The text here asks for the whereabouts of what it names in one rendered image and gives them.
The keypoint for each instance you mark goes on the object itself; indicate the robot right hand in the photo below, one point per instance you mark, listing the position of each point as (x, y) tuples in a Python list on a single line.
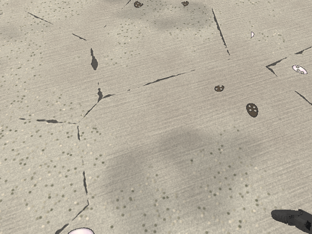
[(300, 219)]

